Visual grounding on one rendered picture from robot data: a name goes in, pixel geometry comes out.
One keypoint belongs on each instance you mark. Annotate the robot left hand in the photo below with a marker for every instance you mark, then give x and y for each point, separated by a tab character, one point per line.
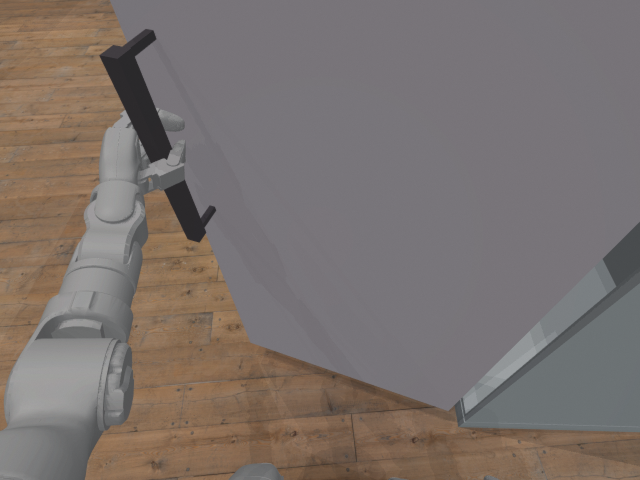
122	156

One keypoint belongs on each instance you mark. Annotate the robot left upper arm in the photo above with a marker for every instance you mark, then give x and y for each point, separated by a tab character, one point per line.
66	392

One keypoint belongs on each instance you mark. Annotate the left robot forearm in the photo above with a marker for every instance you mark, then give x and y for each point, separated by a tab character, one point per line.
95	297

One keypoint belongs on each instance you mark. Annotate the fridge door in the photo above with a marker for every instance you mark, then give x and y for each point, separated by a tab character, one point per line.
403	188

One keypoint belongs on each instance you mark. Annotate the handle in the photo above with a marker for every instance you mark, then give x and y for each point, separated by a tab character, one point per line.
129	83

